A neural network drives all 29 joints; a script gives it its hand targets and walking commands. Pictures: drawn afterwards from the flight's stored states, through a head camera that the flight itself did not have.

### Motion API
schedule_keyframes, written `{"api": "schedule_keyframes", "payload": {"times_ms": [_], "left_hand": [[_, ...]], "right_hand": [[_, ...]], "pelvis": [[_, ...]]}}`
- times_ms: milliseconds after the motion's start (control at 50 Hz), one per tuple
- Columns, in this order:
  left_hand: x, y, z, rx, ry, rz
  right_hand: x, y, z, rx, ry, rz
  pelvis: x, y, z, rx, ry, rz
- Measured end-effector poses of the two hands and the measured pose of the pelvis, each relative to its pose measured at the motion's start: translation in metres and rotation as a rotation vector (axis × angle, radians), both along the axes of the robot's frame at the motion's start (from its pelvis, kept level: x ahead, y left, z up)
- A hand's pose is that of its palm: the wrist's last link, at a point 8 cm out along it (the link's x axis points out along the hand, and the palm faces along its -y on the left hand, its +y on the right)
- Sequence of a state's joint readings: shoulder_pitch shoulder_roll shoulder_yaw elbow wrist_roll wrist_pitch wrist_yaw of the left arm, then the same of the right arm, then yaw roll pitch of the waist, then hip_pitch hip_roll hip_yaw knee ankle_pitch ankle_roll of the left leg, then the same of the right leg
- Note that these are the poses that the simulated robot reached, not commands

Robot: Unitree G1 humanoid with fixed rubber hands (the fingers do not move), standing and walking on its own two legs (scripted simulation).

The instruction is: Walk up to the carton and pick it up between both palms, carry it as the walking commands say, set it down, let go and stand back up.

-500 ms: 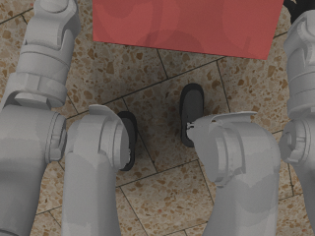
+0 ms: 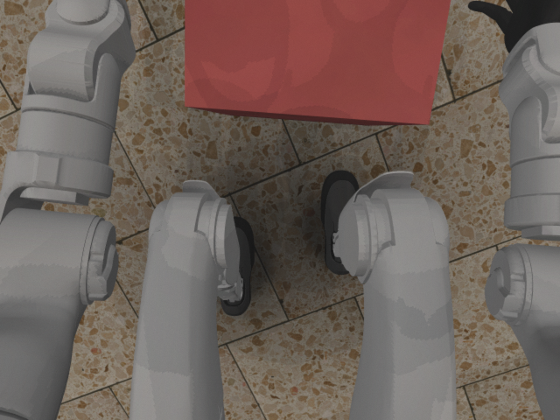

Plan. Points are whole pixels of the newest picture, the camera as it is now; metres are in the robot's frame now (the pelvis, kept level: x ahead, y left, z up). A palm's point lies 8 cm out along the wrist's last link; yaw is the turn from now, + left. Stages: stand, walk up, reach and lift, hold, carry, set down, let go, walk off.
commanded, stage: set down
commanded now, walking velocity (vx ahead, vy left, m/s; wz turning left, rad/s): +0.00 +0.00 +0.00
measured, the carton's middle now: (307, 51) +0.50 -0.06 -0.28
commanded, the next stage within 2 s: let go in 0.86 s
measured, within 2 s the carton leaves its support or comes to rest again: neither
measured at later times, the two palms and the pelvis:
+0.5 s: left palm out of the picture +0.54 +0.14 +0.04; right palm out of the picture +0.48 -0.28 +0.03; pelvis +0.01 +0.00 +0.13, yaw -2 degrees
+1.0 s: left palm out of the picture +0.53 +0.16 +0.11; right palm out of the picture +0.44 -0.29 +0.09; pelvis +0.03 +0.00 +0.22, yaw -2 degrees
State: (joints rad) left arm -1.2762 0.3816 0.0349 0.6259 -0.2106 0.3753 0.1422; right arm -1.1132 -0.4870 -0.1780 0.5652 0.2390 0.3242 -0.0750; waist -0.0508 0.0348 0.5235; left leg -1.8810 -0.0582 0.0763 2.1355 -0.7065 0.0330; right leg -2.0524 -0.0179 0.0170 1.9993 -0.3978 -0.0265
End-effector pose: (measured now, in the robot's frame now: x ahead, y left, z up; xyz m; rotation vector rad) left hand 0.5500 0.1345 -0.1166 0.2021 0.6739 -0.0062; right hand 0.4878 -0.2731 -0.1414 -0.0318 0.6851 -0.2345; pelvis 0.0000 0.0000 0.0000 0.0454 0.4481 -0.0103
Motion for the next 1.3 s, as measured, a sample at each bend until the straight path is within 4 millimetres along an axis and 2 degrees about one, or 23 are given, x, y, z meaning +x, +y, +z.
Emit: {"api": "schedule_keyframes", "payload": {"times_ms": [100, 200, 340, 440, 520, 760, 940, 980, 1040, 1120, 1240, 1300], "left_hand": [[-0.003, 0.001, 0.022, -0.006, 0.01, 0.001], [-0.011, 0.004, 0.048, -0.012, 0.021, -0.009], [-0.016, 0.006, 0.101, -0.019, 0.018, -0.016], [-0.013, 0.005, 0.139, -0.024, 0.001, -0.024], [-0.012, 0.004, 0.162, -0.028, -0.002, -0.031], [-0.006, 0.004, 0.226, -0.032, 0.0, -0.025], [-0.007, 0.018, 0.236, -0.027, 0.012, 0.022], [-0.017, 0.021, 0.233, -0.005, 0.022, 0.015], [-0.046, 0.029, 0.23, 0.02, 0.055, 0.01], [-0.096, 0.045, 0.242, 0.052, 0.114, 0.022], [-0.161, 0.066, 0.292, 0.069, 0.134, 0.046], [-0.184, 0.069, 0.327, 0.033, 0.098, 0.066]], "right_hand": [[0.005, 0.0, 0.03, 0.003, -0.018, 0.017], [0.0, -0.002, 0.061, -0.004, -0.006, 0.028], [-0.01, -0.004, 0.112, -0.016, 0.016, 0.033], [-0.007, -0.004, 0.151, -0.015, -0.005, 0.033], [-0.006, -0.004, 0.175, -0.011, -0.014, 0.035], [-0.014, -0.013, 0.232, -0.011, 0.012, 0.022], [-0.024, -0.022, 0.238, 0.004, 0.055, 0.026], [-0.037, -0.021, 0.235, 0.001, 0.067, 0.038], [-0.069, -0.021, 0.234, -0.001, 0.109, 0.05], [-0.12, -0.025, 0.252, -0.021, 0.16, 0.072], [-0.176, -0.019, 0.306, -0.001, 0.165, 0.096], [-0.198, -0.009, 0.338, 0.048, 0.128, 0.066]], "pelvis": [[0.005, -0.002, 0.023, 0.004, 0.003, -0.005], [0.009, -0.002, 0.051, 0.002, -0.003, -0.011], [0.012, 0.0, 0.091, -0.004, -0.038, -0.016], [0.012, 0.002, 0.119, -0.007, -0.058, -0.021], [0.013, 0.003, 0.139, -0.007, -0.062, -0.025], [0.018, 0.002, 0.196, -0.001, -0.081, -0.037], [0.025, 0.0, 0.217, 0.005, -0.056, -0.04], [0.025, -0.001, 0.222, 0.003, -0.097, -0.042], [0.029, -0.002, 0.228, 0.004, -0.112, -0.045], [0.033, -0.003, 0.24, 0.003, -0.16, -0.051], [0.035, -0.003, 0.26, -0.002, -0.275, -0.059], [0.044, -0.005, 0.269, -0.001, -0.255, -0.06]]}}
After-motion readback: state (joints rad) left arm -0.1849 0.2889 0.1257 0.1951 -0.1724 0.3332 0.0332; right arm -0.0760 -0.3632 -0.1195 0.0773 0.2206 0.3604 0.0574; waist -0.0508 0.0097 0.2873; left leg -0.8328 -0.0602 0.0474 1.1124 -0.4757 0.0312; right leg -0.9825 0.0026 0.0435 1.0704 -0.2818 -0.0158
